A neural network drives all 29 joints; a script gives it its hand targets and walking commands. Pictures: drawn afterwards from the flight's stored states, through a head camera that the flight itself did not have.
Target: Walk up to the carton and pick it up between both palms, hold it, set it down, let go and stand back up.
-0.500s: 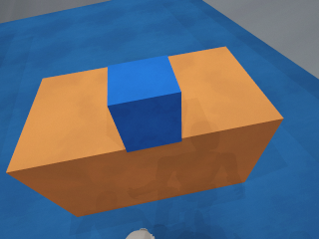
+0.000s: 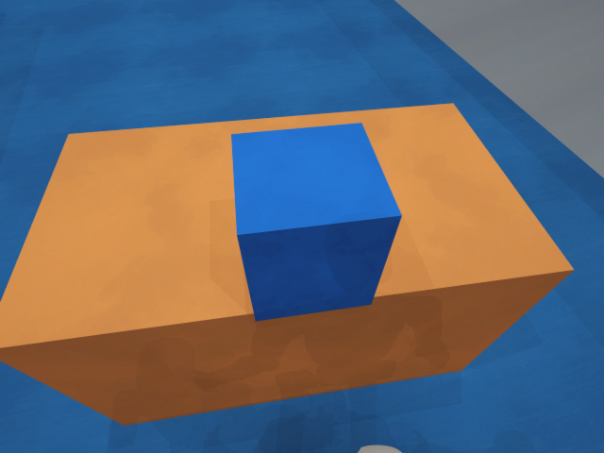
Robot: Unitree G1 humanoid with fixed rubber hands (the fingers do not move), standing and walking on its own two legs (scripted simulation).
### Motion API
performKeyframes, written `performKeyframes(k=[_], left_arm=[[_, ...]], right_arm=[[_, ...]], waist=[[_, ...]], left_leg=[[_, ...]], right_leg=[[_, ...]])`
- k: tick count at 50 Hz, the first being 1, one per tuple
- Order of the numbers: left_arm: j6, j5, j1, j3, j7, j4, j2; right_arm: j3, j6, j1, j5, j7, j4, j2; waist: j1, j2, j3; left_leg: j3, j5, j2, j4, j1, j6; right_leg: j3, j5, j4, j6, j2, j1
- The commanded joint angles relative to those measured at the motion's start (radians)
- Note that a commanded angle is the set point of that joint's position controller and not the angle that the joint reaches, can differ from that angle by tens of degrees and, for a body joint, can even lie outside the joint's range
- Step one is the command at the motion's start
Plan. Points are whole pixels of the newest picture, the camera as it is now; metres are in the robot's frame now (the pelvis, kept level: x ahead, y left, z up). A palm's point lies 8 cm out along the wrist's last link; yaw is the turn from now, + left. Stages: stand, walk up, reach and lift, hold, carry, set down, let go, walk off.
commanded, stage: walk up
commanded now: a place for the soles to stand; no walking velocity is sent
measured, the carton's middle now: (306, 225) +0.46 +0.00 -0.01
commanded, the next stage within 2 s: reach and lift in 1.78 s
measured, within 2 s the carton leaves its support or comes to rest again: neither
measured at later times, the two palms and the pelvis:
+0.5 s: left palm out of the picture +0.07 +0.29 -0.10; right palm out of the picture +0.04 -0.31 -0.13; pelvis +0.01 -0.01 -0.01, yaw +2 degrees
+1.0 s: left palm out of the picture +0.06 +0.30 -0.11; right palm out of the picture +0.07 -0.30 -0.12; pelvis +0.01 -0.01 +0.00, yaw +2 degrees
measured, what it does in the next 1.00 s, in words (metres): steps on the spot: right foot, then left foot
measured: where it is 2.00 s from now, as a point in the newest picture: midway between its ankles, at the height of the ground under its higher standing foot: outside the picture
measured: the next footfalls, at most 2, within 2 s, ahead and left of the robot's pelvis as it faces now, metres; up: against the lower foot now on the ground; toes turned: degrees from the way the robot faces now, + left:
right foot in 0.12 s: +0.09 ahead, -0.12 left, +0.00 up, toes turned -2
left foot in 0.50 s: +0.09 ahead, +0.10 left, +0.00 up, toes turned -1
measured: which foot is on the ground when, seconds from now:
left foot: down 0.00-0.14, up 0.16-0.48, down 0.50-1.00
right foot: up 0.00-0.10, down 0.12-0.54, up 0.56-0.76, down 0.78-1.00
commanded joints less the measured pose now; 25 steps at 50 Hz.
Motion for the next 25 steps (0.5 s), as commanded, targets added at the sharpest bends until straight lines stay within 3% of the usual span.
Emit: performKeyframes(k=[1, 3, 4, 5, 6, 7, 8, 9, 10, 11, 12, 13, 14, 15, 16, 18, 20, 21, 22, 23, 24, 25], left_arm=[[-0.011, 0.007, 0.002, 0.048, 0.033, -0.079, 0.139], [-0.018, 0.005, 0.041, 0.038, 0.042, -0.064, 0.114], [-0.023, 0.001, 0.062, 0.033, 0.05, -0.036, 0.101], [-0.035, 0.003, 0.111, 0.037, 0.055, -0.027, 0.102], [-0.045, 0.015, 0.126, 0.052, 0.058, -0.011, 0.167], [-0.042, 0.024, 0.078, 0.056, 0.057, -0.034, 0.217], [-0.036, 0.024, 0.006, 0.068, 0.058, -0.053, 0.235], [-0.035, 0.022, -0.044, 0.071, 0.054, -0.062, 0.252], [-0.031, 0.022, -0.076, 0.071, 0.053, -0.066, 0.258], [-0.033, 0.02, -0.096, 0.07, 0.051, -0.059, 0.234], [-0.034, 0.02, -0.093, 0.068, 0.051, -0.065, 0.208], [-0.036, 0.022, -0.058, 0.064, 0.047, -0.061, 0.198], [-0.037, 0.025, -0.047, 0.066, 0.042, -0.062, 0.189], [-0.036, 0.023, -0.012, 0.069, 0.039, -0.063, 0.201], [-0.033, 0.023, 0.006, 0.071, 0.039, -0.063, 0.202], [-0.028, 0.021, 0.002, 0.074, 0.034, -0.063, 0.201], [-0.027, 0.019, 0.009, 0.075, 0.034, -0.062, 0.201], [-0.021, 0.015, -0.008, 0.068, 0.031, -0.063, 0.193], [-0.011, 0.012, -0.072, 0.068, 0.027, -0.072, 0.199], [-0.002, 0.013, -0.09, 0.068, 0.026, -0.075, 0.201], [0.002, 0.008, -0.098, 0.057, 0.029, -0.075, 0.174], [0.009, 0.005, -0.116, 0.04, 0.026, -0.075, 0.144]], right_arm=[[-0.094, 0.01, 0.075, 0.007, -0.027, -0.055, -0.235], [-0.084, 0.018, 0.015, 0.009, -0.031, -0.059, -0.218], [-0.075, 0.023, -0.025, 0.018, -0.032, -0.057, -0.213], [-0.058, 0.028, -0.067, 0.024, -0.033, -0.071, -0.189], [-0.043, 0.028, -0.09, 0.038, -0.03, -0.083, -0.141], [-0.033, 0.029, -0.08, 0.044, -0.03, -0.086, -0.117], [-0.048, 0.043, -0.077, 0.025, -0.036, -0.06, -0.161], [-0.07, 0.054, -0.016, 0.019, -0.037, -0.022, -0.217], [-0.083, 0.057, 0.021, 0.021, -0.033, -0.014, -0.226], [-0.085, 0.061, 0.033, 0.013, -0.029, 0.002, -0.213], [-0.077, 0.057, 0.025, 0.018, -0.024, 0.001, -0.198], [-0.072, 0.05, 0.024, 0.016, -0.025, 0.008, -0.184], [-0.07, 0.043, 0.038, 0.016, -0.025, 0.014, -0.17], [-0.072, 0.042, 0.028, 0.006, -0.021, 0.008, -0.187], [-0.071, 0.037, 0.013, 0.017, -0.024, 0.007, -0.181], [-0.065, 0.032, 0.022, 0.016, -0.029, 0.031, -0.184], [-0.061, 0.025, -0.006, 0.009, -0.032, 0.037, -0.178], [-0.06, 0.017, 0.015, 0.007, -0.031, 0.045, -0.177], [-0.062, 0.015, 0.037, 0.008, -0.032, 0.061, -0.168], [-0.068, 0.012, 0.072, 0.005, -0.032, 0.082, -0.178], [-0.069, 0.01, 0.066, 0.005, -0.034, 0.081, -0.172], [-0.071, 0.003, 0.057, -0.001, -0.038, 0.085, -0.19]], waist=[[-0.03, 0.165, -0.109], [0.007, 0.141, -0.133], [0.039, 0.158, -0.135], [0.082, 0.113, -0.166], [0.089, -0.024, -0.197], [0.058, -0.142, -0.162], [0.042, -0.054, -0.133], [0.021, -0.02, -0.093], [0.004, -0.107, -0.031], [-0.001, -0.094, 0.035], [0.0, -0.104, 0.05], [0.024, -0.11, 0.017], [0.027, -0.114, 0.011], [0.044, -0.093, -0.023], [0.059, -0.139, -0.014], [0.054, -0.152, -0.058], [0.059, -0.152, -0.048], [0.044, -0.14, -0.082], [0.026, -0.156, -0.082], [0.011, -0.132, -0.107], [-0.004, -0.093, -0.096], [-0.014, -0.047, -0.094]], left_leg=[[-0.363, 0.335, 0.22, -0.16, 0.257, 0.148], [-0.313, 0.44, 0.222, -0.099, 0.216, 0.168], [-0.274, 0.473, 0.212, -0.04, 0.12, 0.153], [-0.214, 0.395, 0.173, 0.032, 0.068, 0.109], [-0.165, 0.205, 0.086, 0.124, -0.059, 0.032], [-0.109, -0.088, -0.018, 0.205, -0.204, -0.024], [-0.087, -0.292, -0.005, 0.295, -0.206, -0.04], [-0.125, -0.311, 0.018, 0.353, -0.155, -0.033], [-0.109, -0.298, 0.018, 0.402, -0.146, -0.032], [-0.112, -0.246, 0.026, 0.415, -0.129, -0.032], [-0.092, -0.24, 0.036, 0.378, -0.164, -0.027], [-0.108, -0.219, 0.02, 0.359, -0.155, -0.031], [-0.083, -0.234, 0.03, 0.33, -0.171, -0.045], [-0.089, -0.221, 0.017, 0.333, -0.178, -0.05], [-0.073, -0.238, 0.032, 0.303, -0.209, -0.054], [-0.047, -0.246, 0.04, 0.224, -0.176, -0.054], [-0.034, -0.259, 0.058, 0.173, -0.17, -0.048], [-0.012, -0.24, 0.06, 0.132, -0.092, -0.043], [0.018, -0.187, 0.052, 0.053, -0.006, -0.033], [0.013, -0.083, 0.025, -0.005, 0.1, -0.019], [-0.036, -0.031, 0.028, -0.057, 0.133, -0.006], [-0.118, -0.007, 0.064, -0.107, 0.171, 0.002]], right_leg=[[0.04, -0.063, -0.175, 0.019, -0.01, -0.099], [0.02, -0.006, -0.296, 0.006, 0.0, -0.011], [0.02, 0.117, -0.424, -0.007, -0.018, 0.099], [0.042, 0.292, -0.545, -0.01, -0.037, 0.208], [0.176, 0.353, -0.557, -0.036, -0.141, 0.325], [0.399, 0.378, -0.609, -0.1, -0.294, 0.358], [0.443, 0.238, -0.646, -0.152, -0.381, 0.271], [0.434, 0.084, -0.65, -0.173, -0.387, 0.156], [0.405, 0.003, -0.656, -0.204, -0.382, 0.062], [0.347, -0.052, -0.67, -0.19, -0.342, -0.014], [0.308, -0.039, -0.67, -0.173, -0.32, 0.032], [0.284, 0.001, -0.645, -0.155, -0.276, 0.066], [0.262, 0.064, -0.625, -0.149, -0.268, 0.099], [0.269, 0.048, -0.619, -0.136, -0.266, 0.147], [0.263, 0.063, -0.622, -0.142, -0.274, 0.206], [0.231, 0.121, -0.589, -0.153, -0.265, 0.238], [0.241, 0.289, -0.546, -0.161, -0.295, 0.249], [0.217, 0.282, -0.534, -0.168, -0.283, 0.187], [0.148, 0.209, -0.489, -0.153, -0.248, 0.127], [0.14, 0.126, -0.455, -0.131, -0.225, 0.054], [0.136, 0.105, -0.436, -0.102, -0.213, 0.012], [0.099, 0.08, -0.368, -0.077, -0.176, -0.055]])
